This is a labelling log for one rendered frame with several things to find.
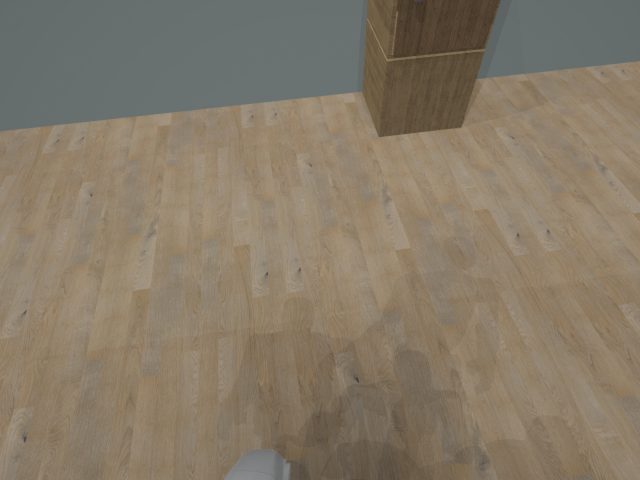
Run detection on robot left thigh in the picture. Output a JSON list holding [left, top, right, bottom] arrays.
[[224, 449, 290, 480]]

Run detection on cupboard door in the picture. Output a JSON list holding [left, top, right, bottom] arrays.
[[393, 0, 498, 56]]

